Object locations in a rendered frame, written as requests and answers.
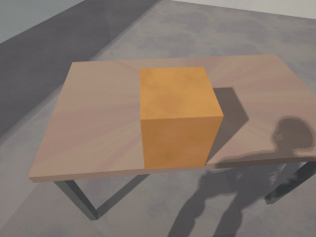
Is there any carton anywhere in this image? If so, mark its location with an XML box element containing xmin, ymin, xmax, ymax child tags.
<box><xmin>139</xmin><ymin>66</ymin><xmax>224</xmax><ymax>170</ymax></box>

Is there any table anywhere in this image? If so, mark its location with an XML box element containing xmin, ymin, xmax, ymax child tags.
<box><xmin>28</xmin><ymin>54</ymin><xmax>316</xmax><ymax>221</ymax></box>

